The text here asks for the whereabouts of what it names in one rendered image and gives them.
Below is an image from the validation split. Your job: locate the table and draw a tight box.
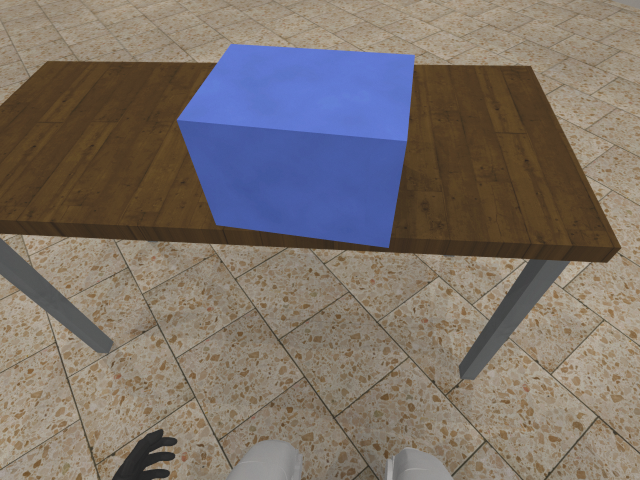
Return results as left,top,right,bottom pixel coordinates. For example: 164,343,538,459
0,61,621,380

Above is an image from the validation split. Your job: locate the robot left hand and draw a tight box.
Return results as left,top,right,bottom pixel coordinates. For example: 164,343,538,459
112,429,177,480

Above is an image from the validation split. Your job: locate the left robot thigh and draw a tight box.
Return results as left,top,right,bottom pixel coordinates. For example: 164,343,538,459
226,440,303,480

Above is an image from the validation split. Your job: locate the robot thigh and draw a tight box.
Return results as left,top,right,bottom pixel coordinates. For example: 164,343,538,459
384,449,454,480
226,440,303,480

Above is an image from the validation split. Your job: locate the right robot thigh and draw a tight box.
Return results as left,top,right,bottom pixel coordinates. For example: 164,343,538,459
384,449,454,480

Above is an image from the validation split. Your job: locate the carton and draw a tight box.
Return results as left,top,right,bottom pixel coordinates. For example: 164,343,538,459
177,44,415,248

